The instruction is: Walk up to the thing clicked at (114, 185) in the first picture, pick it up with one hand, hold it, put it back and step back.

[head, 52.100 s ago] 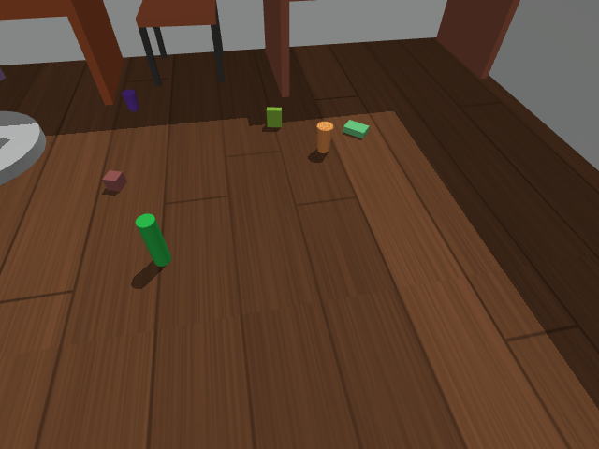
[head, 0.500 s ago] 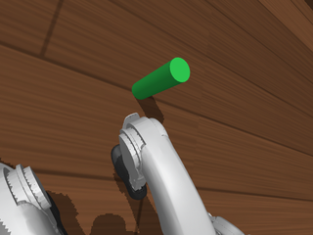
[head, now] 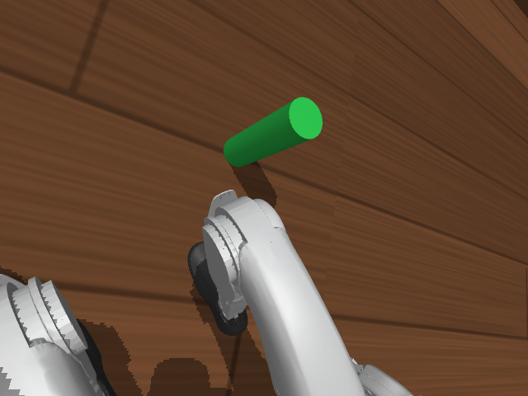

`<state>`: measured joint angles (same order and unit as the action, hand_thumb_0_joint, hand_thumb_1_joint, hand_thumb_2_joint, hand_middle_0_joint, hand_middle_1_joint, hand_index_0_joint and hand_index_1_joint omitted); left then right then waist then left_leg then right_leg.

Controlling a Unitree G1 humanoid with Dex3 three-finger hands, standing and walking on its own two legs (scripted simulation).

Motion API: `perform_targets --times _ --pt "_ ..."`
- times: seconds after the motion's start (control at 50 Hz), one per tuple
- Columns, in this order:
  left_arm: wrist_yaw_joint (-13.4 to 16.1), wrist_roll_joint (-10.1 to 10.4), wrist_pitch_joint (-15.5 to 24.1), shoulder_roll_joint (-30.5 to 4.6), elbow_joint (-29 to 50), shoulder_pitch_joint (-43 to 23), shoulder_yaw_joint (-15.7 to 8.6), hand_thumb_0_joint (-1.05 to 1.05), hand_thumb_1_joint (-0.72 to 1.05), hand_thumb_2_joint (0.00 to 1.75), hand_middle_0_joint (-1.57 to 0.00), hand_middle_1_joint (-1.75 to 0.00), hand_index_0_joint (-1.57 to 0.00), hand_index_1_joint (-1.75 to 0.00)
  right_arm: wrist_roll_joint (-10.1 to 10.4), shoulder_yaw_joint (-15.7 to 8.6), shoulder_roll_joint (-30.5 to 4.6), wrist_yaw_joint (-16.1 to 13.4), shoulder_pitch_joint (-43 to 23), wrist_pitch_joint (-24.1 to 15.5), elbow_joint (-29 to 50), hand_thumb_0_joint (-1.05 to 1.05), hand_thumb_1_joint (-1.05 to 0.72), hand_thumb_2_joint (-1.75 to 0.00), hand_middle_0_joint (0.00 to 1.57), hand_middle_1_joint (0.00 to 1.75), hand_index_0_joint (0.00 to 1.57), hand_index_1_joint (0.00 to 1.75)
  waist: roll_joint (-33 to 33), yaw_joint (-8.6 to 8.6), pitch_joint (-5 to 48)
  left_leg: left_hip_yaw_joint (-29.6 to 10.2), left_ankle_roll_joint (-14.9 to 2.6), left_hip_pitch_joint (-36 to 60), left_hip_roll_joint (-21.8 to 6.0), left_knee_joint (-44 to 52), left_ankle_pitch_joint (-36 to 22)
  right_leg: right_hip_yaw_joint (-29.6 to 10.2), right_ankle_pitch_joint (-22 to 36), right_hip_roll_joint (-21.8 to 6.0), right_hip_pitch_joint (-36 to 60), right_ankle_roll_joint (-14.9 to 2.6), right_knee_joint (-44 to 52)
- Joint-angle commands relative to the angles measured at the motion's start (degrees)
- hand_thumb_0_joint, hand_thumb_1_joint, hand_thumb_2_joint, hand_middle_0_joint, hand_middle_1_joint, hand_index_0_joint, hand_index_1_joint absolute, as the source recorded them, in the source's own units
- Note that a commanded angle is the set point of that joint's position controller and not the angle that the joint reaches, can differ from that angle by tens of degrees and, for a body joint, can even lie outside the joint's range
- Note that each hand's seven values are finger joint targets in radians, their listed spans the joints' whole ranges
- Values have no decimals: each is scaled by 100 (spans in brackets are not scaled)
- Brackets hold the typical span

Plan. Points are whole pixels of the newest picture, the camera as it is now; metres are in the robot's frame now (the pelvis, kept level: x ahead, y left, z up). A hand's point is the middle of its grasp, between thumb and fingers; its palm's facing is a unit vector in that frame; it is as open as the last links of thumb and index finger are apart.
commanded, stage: close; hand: left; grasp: from above
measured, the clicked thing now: out of the picture +0.44 +0.33 -0.29
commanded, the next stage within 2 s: settle in 0.06 s
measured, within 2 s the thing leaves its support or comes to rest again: leaves its support in 0.50 s
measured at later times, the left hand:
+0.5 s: hand out of the picture +0.45 +0.32 -0.25, palm faces -0.28 -0.32 -0.90, open 9.8 cm
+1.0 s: hand out of the picture +0.43 +0.33 -0.17, palm faces -0.28 -0.31 -0.91, open 9.8 cm
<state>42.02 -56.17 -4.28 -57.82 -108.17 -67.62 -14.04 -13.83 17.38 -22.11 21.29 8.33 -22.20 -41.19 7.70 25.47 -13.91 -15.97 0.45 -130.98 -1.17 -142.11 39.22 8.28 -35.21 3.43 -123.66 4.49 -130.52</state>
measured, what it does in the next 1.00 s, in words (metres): stands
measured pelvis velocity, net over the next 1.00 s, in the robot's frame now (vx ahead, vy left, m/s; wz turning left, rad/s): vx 0.01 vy -0.01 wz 0.09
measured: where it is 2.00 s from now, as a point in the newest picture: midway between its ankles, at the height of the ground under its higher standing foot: (164, 343)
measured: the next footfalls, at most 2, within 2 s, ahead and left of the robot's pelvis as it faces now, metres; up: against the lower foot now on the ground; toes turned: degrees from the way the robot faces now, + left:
none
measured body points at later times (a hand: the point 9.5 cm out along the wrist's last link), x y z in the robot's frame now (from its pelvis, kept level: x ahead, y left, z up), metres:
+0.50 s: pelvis +0.00 +0.00 +0.00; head +0.29 +0.11 +0.32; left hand +0.46 +0.34 -0.20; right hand +0.01 -0.25 -0.04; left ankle +0.08 +0.13 -0.29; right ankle +0.13 -0.13 -0.29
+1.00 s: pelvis +0.01 -0.01 +0.02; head +0.25 +0.08 +0.39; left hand +0.45 +0.34 -0.12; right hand +0.09 -0.26 -0.08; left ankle +0.08 +0.13 -0.29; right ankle +0.13 -0.13 -0.29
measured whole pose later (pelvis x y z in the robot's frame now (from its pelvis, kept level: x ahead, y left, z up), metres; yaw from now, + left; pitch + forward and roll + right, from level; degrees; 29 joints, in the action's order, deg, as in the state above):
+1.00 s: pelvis +0.01 -0.01 +0.02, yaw +5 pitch +34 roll -9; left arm 31.6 -50.9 -13.9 -38.5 -89.8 -60.2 -9.2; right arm -9.1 7.3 -18.7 17.8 8.3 -17.5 -45.5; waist 0.1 16.9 0.9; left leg -9.9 1.2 -131.6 -1.4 -136.4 39.5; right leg 3.5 -37.2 1.6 -127.5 3.3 -130.1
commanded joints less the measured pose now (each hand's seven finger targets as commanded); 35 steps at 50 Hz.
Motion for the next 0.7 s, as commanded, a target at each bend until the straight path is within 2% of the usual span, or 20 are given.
perform_targets --times 0.0,0.04,0.08,0.12,0.14,0.18,0.22,0.3,0.34,0.4,0.44,0.46,0.5,0.52,0.54,0.56,0.58,0.62,0.64,0.68 --pt "262 -105 29 -1185 683 -1363 175 0 67 49 -111 -34 -109 -36 13 -500 -1982 8 1272 -2 -133 0 -89 -90 20 30 20 30 -3040 424 3525 529 -4 2734 -250 1498 -884 779 1199 93 1942 -496 1066" --pt "292 -114 31 -1275 562 -1321 109 0 67 51 -110 -36 -108 -38 25 -505 -2044 0 1295 -4 -182 0 -88 -90 20 30 20 30 -3053 421 3496 504 6 2732 -253 1544 -903 814 1206 82 1924 -502 1034" --pt "268 -64 27 -1184 555 -1330 176 0 70 54 -113 -37 -110 -40 0 -480 -1965 5 1258 -17 -169 0 -89 -90 20 30 20 30 -3027 426 3357 544 -3 2705 -251 1495 -794 797 1131 79 1904 -489 1046" --pt "263 -61 56 -1245 570 -1340 132 0 72 53 -113 -37 -111 -40 22 -500 -2033 -3 1288 -18 -175 0 -88 -90 20 30 20 30 -3040 449 3445 510 -7 2705 -255 1545 -723 807 1058 92 1920 -496 1087" --pt "233 -51 54 -1218 648 -1380 214 0 72 54 -115 -37 -112 -40 8 -498 -2008 -14 1259 -21 -149 0 -89 -90 20 30 20 30 -3025 476 3391 565 -23 2676 -229 1503 -735 766 1095 80 1962 -484 1096" --pt "199 -42 47 -1218 643 -1377 224 0 69 57 -114 -44 -113 -46 -4 -470 -2004 -9 1278 -31 -153 0 -90 -90 20 30 20 30 -2968 459 3419 586 -33 2616 -224 1471 -788 766 1114 83 1974 -478 1096" --pt "193 -9 44 -1315 645 -1304 152 0 70 57 -114 -44 -113 -45 23 -497 -2029 -38 1308 -10 -169 0 -90 -90 20 30 20 30 -2983 400 3599 582 -24 2701 -241 1507 -829 745 1140 109 2079 -486 1151" --pt "125 52 -23 -1245 785 -1431 156 0 71 60 -115 -47 -114 -49 34 -517 -1987 -20 1383 14 -149 0 -90 -90 20 30 20 30 -3162 380 3619 577 -1 2770 -236 1543 -880 761 1169 69 1979 -501 1084" --pt "90 103 -52 -1203 938 -1457 221 0 70 64 -114 -50 -113 -51 48 -579 -2033 -43 1347 32 -122 0 -90 -90 20 30 20 30 -3324 348 3783 630 11 2905 -246 1573 -932 728 1218 97 2062 -515 1123" --pt "72 78 -75 -1294 1218 -1419 138 0 69 64 -113 -50 -112 -51 96 -618 -1989 -56 1383 66 -138 0 -90 -90 20 30 20 30 -3486 204 4074 624 41 3061 -251 1607 -1108 730 1350 78 2104 -541 1040" --pt "37 68 -118 -1118 1427 -1382 218 0 68 65 -112 -52 -111 -53 125 -656 -1921 -56 1329 99 -75 0 -90 -90 20 30 20 30 -3594 93 4269 660 52 3126 -252 1629 -1125 708 1368 110 2092 -562 1061" --pt "30 61 -146 -1182 1491 -1341 136 0 69 66 -112 -52 -111 -54 131 -713 -1922 -51 1389 117 -160 0 -90 -90 20 30 20 30 -3665 76 4301 698 43 3090 -241 1633 -1105 697 1348 102 2058 -561 1079" --pt "-8 161 -232 -1046 1710 -1237 113 0 68 67 -111 -54 -110 -55 171 -783 -1864 -52 1385 158 -157 0 -90 -90 20 30 20 30 -3642 -48 4465 754 38 3076 -235 1662 -1136 660 1385 107 2117 -565 1115" --pt "-68 125 -279 -868 1880 -1240 213 0 67 67 -111 -54 -110 -55 189 -814 -1814 -38 1367 172 -85 0 -90 -90 20 30 20 30 -3711 -45 4556 799 29 3085 -215 1651 -1219 640 1453 121 2096 -574 1116" --pt "-111 197 -316 -788 2011 -1337 223 0 66 65 -110 -52 -109 -54 232 -823 -1754 -44 1288 187 -139 0 -90 -90 20 30 20 30 -3684 -115 4445 770 43 3052 -207 1791 -957 631 1180 99 1923 -597 1112" --pt "-175 168 -369 -695 2174 -1157 226 0 65 66 -109 -52 -108 -53 233 -916 -1764 -39 1398 201 -173 0 -90 -90 20 30 20 30 -3799 -152 4623 777 52 3235 -215 1778 -1195 630 1383 103 1888 -597 1080" --pt "-194 245 -437 -562 2190 -996 178 0 64 64 -108 -51 -107 -52 277 -976 -1752 -42 1373 230 -150 0 -89 -90 20 30 20 30 -3739 -266 4808 787 61 3264 -213 1808 -1233 621 1389 107 1890 -609 1088" --pt "-307 299 -565 -254 2410 -1030 337 0 62 65 -106 -53 -105 -54 344 -1053 -1682 -59 1361 280 -197 0 -89 -90 20 30 20 30 -3796 -325 4894 809 68 3299 -193 1940 -1128 575 1296 126 1774 -645 1081" --pt "-351 280 -644 -246 2480 -982 290 0 61 66 -107 -51 -105 -53 379 -1100 -1631 -59 1388 303 -259 0 -89 -90 20 30 20 30 -3697 -369 4800 823 41 3165 -180 1919 -1100 547 1268 108 1611 -631 1096" --pt "-455 371 -759 123 2532 -904 394 0 58 69 -104 -53 -103 -55 433 -1180 -1552 -79 1390 346 -316 0 -89 -90 20 30 20 30 -3584 -453 4907 876 30 3039 -146 1968 -1033 506 1208 114 1553 -651 1094"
